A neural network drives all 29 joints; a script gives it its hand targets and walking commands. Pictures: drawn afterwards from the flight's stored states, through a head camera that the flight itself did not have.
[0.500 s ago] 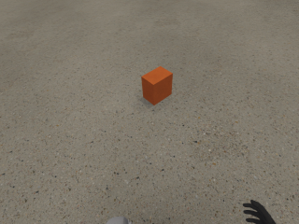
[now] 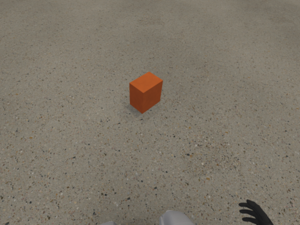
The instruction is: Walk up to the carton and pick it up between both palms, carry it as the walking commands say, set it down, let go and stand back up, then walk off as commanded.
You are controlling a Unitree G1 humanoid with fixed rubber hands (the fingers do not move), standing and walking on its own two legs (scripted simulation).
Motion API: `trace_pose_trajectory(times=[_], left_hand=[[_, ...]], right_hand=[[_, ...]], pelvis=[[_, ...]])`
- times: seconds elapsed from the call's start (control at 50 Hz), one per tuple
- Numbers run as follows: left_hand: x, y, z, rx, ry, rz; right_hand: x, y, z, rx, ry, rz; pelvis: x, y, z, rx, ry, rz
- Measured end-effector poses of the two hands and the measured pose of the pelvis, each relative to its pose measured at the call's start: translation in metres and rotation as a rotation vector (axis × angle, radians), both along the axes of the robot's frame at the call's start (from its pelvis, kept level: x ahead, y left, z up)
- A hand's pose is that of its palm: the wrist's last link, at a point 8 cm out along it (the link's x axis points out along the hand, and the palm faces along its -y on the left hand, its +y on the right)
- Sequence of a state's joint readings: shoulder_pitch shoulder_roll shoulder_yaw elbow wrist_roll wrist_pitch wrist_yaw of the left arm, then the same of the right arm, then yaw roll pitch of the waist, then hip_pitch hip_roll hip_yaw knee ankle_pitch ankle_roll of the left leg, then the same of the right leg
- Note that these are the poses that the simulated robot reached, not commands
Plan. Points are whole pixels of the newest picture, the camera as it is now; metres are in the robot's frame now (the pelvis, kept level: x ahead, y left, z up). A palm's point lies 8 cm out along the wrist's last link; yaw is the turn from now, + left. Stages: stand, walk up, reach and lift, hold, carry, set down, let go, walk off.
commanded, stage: walk up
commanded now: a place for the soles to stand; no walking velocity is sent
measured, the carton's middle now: (145, 92) +1.24 -0.04 -0.62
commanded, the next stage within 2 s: none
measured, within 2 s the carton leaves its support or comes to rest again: neither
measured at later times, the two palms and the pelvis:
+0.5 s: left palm (33, 203) +0.21 +0.33 -0.11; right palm (229, 185) +0.24 -0.25 -0.09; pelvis +0.15 +0.04 -0.01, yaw -3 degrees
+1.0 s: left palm (56, 146) +0.39 +0.32 -0.10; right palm (223, 156) +0.34 -0.27 -0.09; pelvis +0.28 +0.03 -0.01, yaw -7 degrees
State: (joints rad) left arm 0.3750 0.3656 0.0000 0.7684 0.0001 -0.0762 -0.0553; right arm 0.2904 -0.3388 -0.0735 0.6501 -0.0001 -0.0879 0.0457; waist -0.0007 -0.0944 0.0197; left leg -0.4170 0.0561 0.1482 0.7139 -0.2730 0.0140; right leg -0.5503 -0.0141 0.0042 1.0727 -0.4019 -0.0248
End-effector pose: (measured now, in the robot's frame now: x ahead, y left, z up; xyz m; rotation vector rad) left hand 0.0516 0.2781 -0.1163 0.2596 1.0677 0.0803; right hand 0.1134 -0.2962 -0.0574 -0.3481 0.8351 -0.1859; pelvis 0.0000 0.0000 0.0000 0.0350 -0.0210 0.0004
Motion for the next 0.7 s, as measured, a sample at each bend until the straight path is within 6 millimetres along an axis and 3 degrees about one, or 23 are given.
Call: trace_pose_trajectory(times=[0.1, 0.2, 0.34, 0.44, 0.52, 0.7], left_hand=[[0.040, -0.009, 0.005, -0.002, -0.009, -0.046], [0.055, -0.003, 0.008, 0.055, 0.020, -0.031], [0.095, 0.025, 0.025, 0.116, 0.022, -0.020], [0.130, 0.050, 0.015, 0.108, 0.023, -0.020], [0.168, 0.056, 0.002, 0.086, 0.027, -0.041], [0.268, 0.030, -0.001, 0.024, -0.053, -0.123]], right_hand=[[0.017, -0.012, -0.005, 0.017, -0.008, -0.041], [0.045, -0.014, -0.019, 0.048, 0.009, -0.053], [0.089, 0.010, -0.029, 0.092, 0.004, -0.060], [0.122, 0.035, -0.033, 0.080, -0.005, -0.060], [0.132, 0.043, -0.032, 0.052, 0.019, -0.067], [0.145, 0.024, -0.022, 0.005, 0.069, -0.144]], pelvis=[[0.027, -0.008, 0.000, 0.014, -0.005, -0.034], [0.056, -0.012, -0.005, 0.009, -0.007, -0.041], [0.099, 0.007, -0.002, -0.020, -0.009, -0.040], [0.133, 0.032, -0.009, -0.056, -0.007, -0.040], [0.157, 0.042, -0.012, -0.037, -0.003, -0.063], [0.204, 0.035, -0.009, -0.003, 0.008, -0.110]])
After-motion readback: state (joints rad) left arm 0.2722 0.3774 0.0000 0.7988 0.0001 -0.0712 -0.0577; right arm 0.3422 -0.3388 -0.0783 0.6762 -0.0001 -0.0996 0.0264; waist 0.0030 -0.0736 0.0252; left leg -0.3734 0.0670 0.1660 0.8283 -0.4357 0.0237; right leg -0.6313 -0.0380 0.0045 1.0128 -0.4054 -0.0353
